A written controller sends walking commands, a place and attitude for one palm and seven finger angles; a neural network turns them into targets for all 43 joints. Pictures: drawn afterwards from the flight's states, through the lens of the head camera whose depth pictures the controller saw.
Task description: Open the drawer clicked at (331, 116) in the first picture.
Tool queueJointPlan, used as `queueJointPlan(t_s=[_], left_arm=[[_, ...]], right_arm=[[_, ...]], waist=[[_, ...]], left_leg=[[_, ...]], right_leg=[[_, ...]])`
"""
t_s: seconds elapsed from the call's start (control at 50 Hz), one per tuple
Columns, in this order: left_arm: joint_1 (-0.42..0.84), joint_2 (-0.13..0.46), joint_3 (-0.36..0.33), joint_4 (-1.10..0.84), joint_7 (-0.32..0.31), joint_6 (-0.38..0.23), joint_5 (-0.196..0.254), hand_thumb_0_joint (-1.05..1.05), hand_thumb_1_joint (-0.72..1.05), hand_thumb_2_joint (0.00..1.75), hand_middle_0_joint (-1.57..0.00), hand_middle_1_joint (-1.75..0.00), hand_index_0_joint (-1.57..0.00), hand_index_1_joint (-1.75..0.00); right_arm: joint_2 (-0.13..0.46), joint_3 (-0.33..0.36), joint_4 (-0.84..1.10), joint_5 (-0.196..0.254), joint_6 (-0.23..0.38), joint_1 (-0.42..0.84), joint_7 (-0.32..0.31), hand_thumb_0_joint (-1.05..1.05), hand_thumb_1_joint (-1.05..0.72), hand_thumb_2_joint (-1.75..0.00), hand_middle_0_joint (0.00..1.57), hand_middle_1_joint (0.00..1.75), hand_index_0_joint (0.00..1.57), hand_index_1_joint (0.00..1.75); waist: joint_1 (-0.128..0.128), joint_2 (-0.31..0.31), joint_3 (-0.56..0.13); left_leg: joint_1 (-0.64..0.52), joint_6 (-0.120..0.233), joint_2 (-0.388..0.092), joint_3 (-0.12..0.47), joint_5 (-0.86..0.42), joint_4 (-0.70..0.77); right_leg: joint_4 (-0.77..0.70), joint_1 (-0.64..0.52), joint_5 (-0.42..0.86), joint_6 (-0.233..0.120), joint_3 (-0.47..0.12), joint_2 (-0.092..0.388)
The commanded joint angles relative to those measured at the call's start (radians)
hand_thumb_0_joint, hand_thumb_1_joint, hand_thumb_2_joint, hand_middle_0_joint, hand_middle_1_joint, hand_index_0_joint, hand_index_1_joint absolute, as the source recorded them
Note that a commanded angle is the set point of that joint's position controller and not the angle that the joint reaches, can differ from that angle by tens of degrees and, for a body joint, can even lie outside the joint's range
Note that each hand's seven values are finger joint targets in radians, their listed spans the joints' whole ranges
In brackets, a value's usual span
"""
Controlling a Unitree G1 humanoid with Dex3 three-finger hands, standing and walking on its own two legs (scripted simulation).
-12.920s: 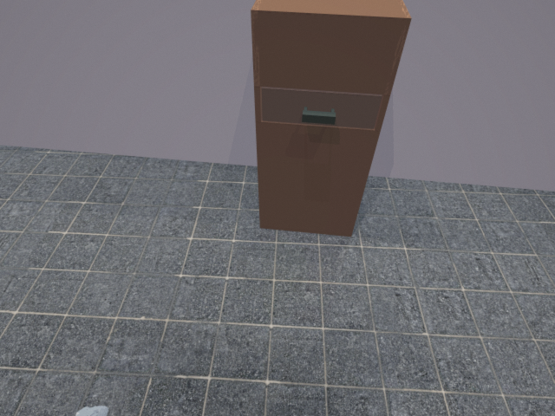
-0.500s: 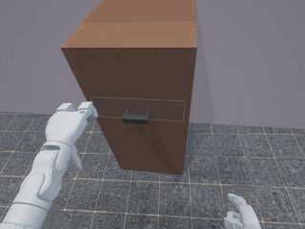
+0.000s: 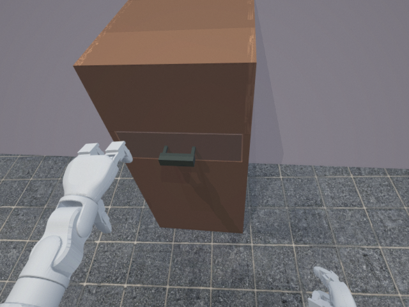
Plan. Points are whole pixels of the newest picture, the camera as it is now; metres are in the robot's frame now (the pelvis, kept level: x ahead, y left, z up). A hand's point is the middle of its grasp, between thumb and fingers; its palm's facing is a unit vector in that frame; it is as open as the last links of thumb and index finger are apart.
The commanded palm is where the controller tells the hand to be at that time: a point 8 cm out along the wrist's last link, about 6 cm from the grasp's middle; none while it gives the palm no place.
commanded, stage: move the hooked fingers above the handle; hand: left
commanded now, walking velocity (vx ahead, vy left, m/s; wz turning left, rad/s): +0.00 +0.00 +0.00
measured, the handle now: (178, 154) +0.55 +0.16 -0.11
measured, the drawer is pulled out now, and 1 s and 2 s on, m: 0.00 0.00 0.00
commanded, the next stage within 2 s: none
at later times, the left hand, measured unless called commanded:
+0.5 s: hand (133, 173) +0.38 +0.22 +0.03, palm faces -0.04 -0.05 -1.00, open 13.9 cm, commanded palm +0.36 +0.22 +0.08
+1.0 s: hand (154, 163) +0.43 +0.19 -0.01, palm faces -0.04 -0.01 -1.00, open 13.9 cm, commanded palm +0.42 +0.19 +0.04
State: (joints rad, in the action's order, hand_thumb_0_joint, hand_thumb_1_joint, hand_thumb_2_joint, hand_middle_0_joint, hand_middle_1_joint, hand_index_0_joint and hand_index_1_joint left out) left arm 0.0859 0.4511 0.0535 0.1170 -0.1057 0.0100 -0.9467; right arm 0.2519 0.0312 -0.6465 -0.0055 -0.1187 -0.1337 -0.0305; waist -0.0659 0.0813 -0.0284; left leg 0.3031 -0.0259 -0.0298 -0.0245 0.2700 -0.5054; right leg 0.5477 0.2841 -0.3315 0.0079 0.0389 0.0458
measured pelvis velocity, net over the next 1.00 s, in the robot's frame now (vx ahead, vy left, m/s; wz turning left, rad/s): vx -0.01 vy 0.01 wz -0.02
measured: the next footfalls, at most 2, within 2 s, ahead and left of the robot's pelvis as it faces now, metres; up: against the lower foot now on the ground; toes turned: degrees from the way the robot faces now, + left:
none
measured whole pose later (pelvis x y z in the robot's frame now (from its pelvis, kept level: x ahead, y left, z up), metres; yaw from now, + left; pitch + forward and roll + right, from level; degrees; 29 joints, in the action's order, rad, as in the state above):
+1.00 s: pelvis -0.01 +0.01 -0.02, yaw -1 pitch +15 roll +0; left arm 0.69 0.36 0.09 0.98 -0.36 -0.02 -1.11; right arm 0.23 0.08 -0.72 -0.02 -0.09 -0.30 -0.01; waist 0.08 0.05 -0.12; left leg 0.65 -0.02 -0.05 -0.03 0.34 -0.73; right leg 0.73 0.62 -0.37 0.01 0.02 0.03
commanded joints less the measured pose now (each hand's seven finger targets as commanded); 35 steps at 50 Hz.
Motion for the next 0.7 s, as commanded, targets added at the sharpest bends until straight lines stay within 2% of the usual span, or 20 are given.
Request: queueJointPlan(t_s=[0.0, 0.02, 0.06, 0.08, 0.1, 0.14, 0.16, 0.18, 0.22, 0.24, 0.26, 0.3, 0.34, 0.42, 0.46, 0.48, 0.54, 0.56, 0.64, 0.68], left_arm=[[0.334, 0.180, -0.092, -0.096, -0.031, -0.022, -0.014, 0.00, -0.50, 0.30, -0.30, -1.20, -0.30, -1.20], [0.392, 0.173, -0.070, -0.104, -0.036, -0.030, -0.025, 0.00, -0.50, 0.30, -0.30, -1.20, -0.30, -1.20], [0.440, 0.205, -0.100, -0.067, -0.055, -0.042, -0.040, 0.00, -0.50, 0.30, -0.30, -1.20, -0.30, -1.20], [0.479, 0.184, -0.078, -0.053, -0.064, -0.048, -0.046, 0.00, -0.50, 0.30, -0.30, -1.20, -0.30, -1.20], [0.482, 0.189, -0.090, -0.004, -0.072, -0.051, -0.049, 0.00, -0.50, 0.30, -0.30, -1.20, -0.30, -1.20], [0.535, 0.160, -0.061, -0.004, -0.089, -0.061, -0.056, 0.00, -0.50, 0.30, -0.30, -1.20, -0.30, -1.20], [0.535, 0.172, -0.073, 0.033, -0.098, -0.056, -0.063, 0.00, -0.50, 0.30, -0.30, -1.20, -0.30, -1.20], [0.558, 0.149, -0.053, 0.045, -0.105, -0.056, -0.065, 0.00, -0.50, 0.30, -0.30, -1.20, -0.30, -1.20], [0.539, 0.153, -0.063, 0.077, -0.118, -0.048, -0.071, 0.00, -0.50, 0.30, -0.30, -1.20, -0.30, -1.20], [0.546, 0.131, -0.042, 0.109, -0.121, -0.039, -0.071, 0.00, -0.50, 0.30, -0.30, -1.20, -0.30, -1.20], [0.560, 0.134, -0.049, 0.146, -0.123, -0.031, -0.071, 0.00, -0.50, 0.30, -0.30, -1.20, -0.30, -1.20], [0.546, 0.172, -0.084, 0.199, -0.129, -0.023, -0.078, 0.00, -0.50, 0.30, -0.30, -1.20, -0.30, -1.20], [0.587, 0.146, -0.054, 0.195, -0.132, -0.025, -0.080, 0.00, -0.50, 0.30, -0.30, -1.20, -0.30, -1.20], [0.622, 0.161, -0.070, 0.241, -0.150, -0.046, -0.086, 0.00, -0.50, 0.30, -0.30, -1.20, -0.30, -1.20], [0.656, 0.156, -0.071, 0.251, -0.164, -0.060, -0.089, 0.00, -0.50, 0.30, -0.30, -1.20, -0.30, -1.20], [0.683, 0.148, -0.058, 0.234, -0.173, -0.070, -0.090, 0.00, -0.50, 0.30, -0.30, -1.20, -0.30, -1.20], [0.695, 0.121, -0.042, 0.305, -0.202, -0.071, -0.102, 0.00, -0.50, 0.30, -0.30, -1.20, -0.30, -1.20], [0.705, 0.136, -0.061, 0.344, -0.210, -0.067, -0.103, 0.00, -0.50, 0.30, -0.30, -1.20, -0.30, -1.20], [0.804, 0.139, -0.049, 0.397, -0.248, -0.064, -0.128, 0.00, -0.50, 0.30, -0.30, -1.20, -0.30, -1.20], [0.838, 0.135, -0.044, 0.446, -0.259, -0.058, -0.129, 0.00, -0.50, 0.30, -0.30, -1.20, -0.30, -1.20]], right_arm=[[0.103, 0.033, 0.121, 0.004, 0.046, 0.070, -0.012, 0.00, -0.90, -0.90, 0.20, 0.30, 0.20, 0.30], [0.104, 0.030, 0.122, 0.001, 0.048, 0.067, -0.013, 0.00, -0.90, -0.90, 0.20, 0.30, 0.20, 0.30], [0.103, 0.035, 0.111, -0.002, 0.050, 0.051, -0.017, 0.00, -0.90, -0.90, 0.20, 0.30, 0.20, 0.30], [0.098, 0.034, 0.107, -0.002, 0.052, 0.044, -0.018, 0.00, -0.90, -0.90, 0.20, 0.30, 0.20, 0.30], [0.097, 0.038, 0.098, 0.000, 0.052, 0.034, -0.020, 0.00, -0.90, -0.90, 0.20, 0.30, 0.20, 0.30], [0.095, 0.044, 0.097, -0.001, 0.056, 0.023, -0.018, 0.00, -0.90, -0.90, 0.20, 0.30, 0.20, 0.30], [0.097, 0.046, 0.093, -0.001, 0.055, 0.016, -0.017, 0.00, -0.90, -0.90, 0.20, 0.30, 0.20, 0.30], [0.096, 0.048, 0.090, -0.001, 0.056, 0.004, -0.014, 0.00, -0.90, -0.90, 0.20, 0.30, 0.20, 0.30], [0.099, 0.054, 0.088, -0.002, 0.054, -0.005, -0.011, 0.00, -0.90, -0.90, 0.20, 0.30, 0.20, 0.30], [0.099, 0.054, 0.086, 0.000, 0.052, -0.009, -0.010, 0.00, -0.90, -0.90, 0.20, 0.30, 0.20, 0.30], [0.103, 0.055, 0.082, 0.002, 0.050, -0.017, -0.009, 0.00, -0.90, -0.90, 0.20, 0.30, 0.20, 0.30], [0.110, 0.058, 0.079, 0.003, 0.048, -0.029, -0.010, 0.00, -0.90, -0.90, 0.20, 0.30, 0.20, 0.30], [0.110, 0.062, 0.082, 0.005, 0.045, -0.041, -0.010, 0.00, -0.90, -0.90, 0.20, 0.30, 0.20, 0.30], [0.117, 0.072, 0.074, 0.003, 0.044, -0.079, -0.012, 0.00, -0.90, -0.90, 0.20, 0.30, 0.20, 0.30], [0.119, 0.079, 0.066, 0.000, 0.044, -0.093, -0.011, 0.00, -0.90, -0.90, 0.20, 0.30, 0.20, 0.30], [0.119, 0.082, 0.064, 0.001, 0.047, -0.102, -0.009, 0.00, -0.90, -0.90, 0.20, 0.30, 0.20, 0.30], [0.120, 0.089, 0.046, 0.000, 0.048, -0.126, -0.003, 0.00, -0.90, -0.90, 0.20, 0.30, 0.20, 0.30], [0.123, 0.089, 0.040, 0.001, 0.048, -0.133, -0.003, 0.00, -0.90, -0.90, 0.20, 0.30, 0.20, 0.30], [0.124, 0.096, 0.023, -0.003, 0.047, -0.160, 0.000, 0.00, -0.90, -0.90, 0.20, 0.30, 0.20, 0.30], [0.127, 0.095, 0.017, -0.003, 0.045, -0.176, 0.002, 0.00, -0.90, -0.90, 0.20, 0.30, 0.20, 0.30]], waist=[[0.020, -0.127, -0.200], [0.022, -0.100, -0.222], [0.022, -0.089, -0.258], [0.029, -0.080, -0.271], [0.030, -0.091, -0.252], [0.031, -0.047, -0.301], [0.034, -0.051, -0.297], [0.037, -0.059, -0.311], [0.031, -0.050, -0.330], [0.038, -0.063, -0.319], [0.047, -0.089, -0.305], [0.033, -0.113, -0.310], [0.039, -0.088, -0.330], [0.050, -0.089, -0.361], [0.064, -0.097, -0.368], [0.067, -0.063, -0.382], [0.082, -0.075, -0.368], [0.088, -0.101, -0.351], [0.094, -0.048, -0.404], [0.107, -0.065, -0.408]], left_leg=[[-0.088, 0.058, 0.064, -0.031, -0.256, 0.017], [-0.092, 0.057, 0.067, -0.029, -0.253, 0.015], [-0.093, 0.057, 0.068, -0.028, -0.257, 0.001], [-0.092, 0.057, 0.068, -0.027, -0.254, -0.004], [-0.078, 0.057, 0.067, -0.026, -0.253, -0.008], [-0.092, 0.055, 0.068, -0.027, -0.283, -0.021], [-0.081, 0.053, 0.067, -0.024, -0.283, -0.025], [-0.079, 0.053, 0.065, -0.021, -0.297, -0.030], [-0.075, 0.052, 0.063, -0.025, -0.324, -0.040], [-0.061, 0.053, 0.064, -0.025, -0.316, -0.044], [-0.045, 0.053, 0.062, -0.024, -0.297, -0.042], [-0.020, 0.056, 0.062, -0.029, -0.288, -0.044], [-0.019, 0.057, 0.063, -0.032, -0.303, -0.051], [-0.008, 0.061, 0.062, -0.031, -0.311, -0.070], [-0.001, 0.060, 0.060, -0.028, -0.322, -0.083], [-0.009, 0.060, 0.059, -0.028, -0.322, -0.086], [0.003, 0.059, 0.056, -0.028, -0.326, -0.103], [0.026, 0.059, 0.057, -0.026, -0.303, -0.104], [0.021, 0.059, 0.057, -0.028, -0.298, -0.121], [0.039, 0.061, 0.057, -0.025, -0.295, -0.131]], right_leg=[[-0.062, -0.031, 0.320, -0.026, 0.004, -0.057], [-0.058, -0.028, 0.316, -0.028, 0.003, -0.054], [-0.052, -0.031, 0.312, -0.031, -0.004, -0.057], [-0.046, -0.023, 0.312, -0.032, -0.003, -0.054], [-0.041, -0.011, 0.306, -0.033, 0.002, -0.058], [-0.024, -0.007, 0.332, -0.037, 0.002, -0.058], [-0.020, -0.002, 0.322, -0.040, 0.005, -0.063], [-0.010, 0.003, 0.335, -0.040, 0.009, -0.062], [0.002, -0.001, 0.366, -0.041, 0.007, -0.064], [0.004, 0.009, 0.367, -0.041, 0.007, -0.065], [0.000, 0.013, 0.348, -0.040, 0.011, -0.066], [0.007, 0.003, 0.353, -0.039, 0.006, -0.066], [0.015, 0.007, 0.373, -0.041, 0.003, -0.064], [0.030, 0.019, 0.380, -0.042, 0.000, -0.067], [0.039, 0.032, 0.386, -0.041, 0.001, -0.069], [0.042, 0.043, 0.386, -0.042, -0.002, -0.068], [0.053, 0.084, 0.380, -0.043, 0.004, -0.073], [0.052, 0.089, 0.357, -0.042, 0.008, -0.075], [0.071, 0.118, 0.346, -0.047, 0.003, -0.077], [0.075, 0.126, 0.348, -0.045, 0.003, -0.077]])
